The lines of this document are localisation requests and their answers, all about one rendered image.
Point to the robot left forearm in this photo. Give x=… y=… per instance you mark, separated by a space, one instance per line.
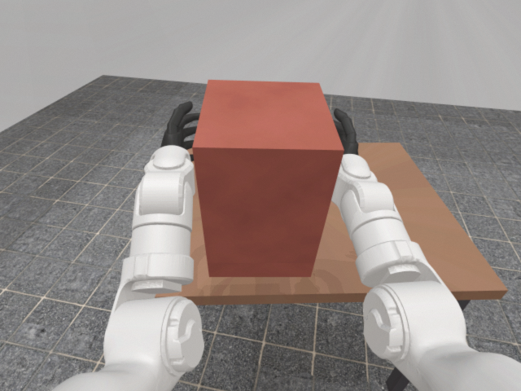
x=159 y=259

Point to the table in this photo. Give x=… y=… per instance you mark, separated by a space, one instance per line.
x=427 y=220

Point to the left robot upper arm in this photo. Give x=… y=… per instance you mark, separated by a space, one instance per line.
x=150 y=343

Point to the right robot hand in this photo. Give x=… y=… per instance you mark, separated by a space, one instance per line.
x=346 y=131

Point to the right robot upper arm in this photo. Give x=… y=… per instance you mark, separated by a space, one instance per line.
x=419 y=327

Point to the robot right forearm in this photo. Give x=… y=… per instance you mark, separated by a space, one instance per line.
x=385 y=253

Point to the carton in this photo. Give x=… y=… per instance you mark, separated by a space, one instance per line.
x=267 y=156

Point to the left robot hand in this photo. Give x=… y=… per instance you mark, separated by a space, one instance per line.
x=175 y=134

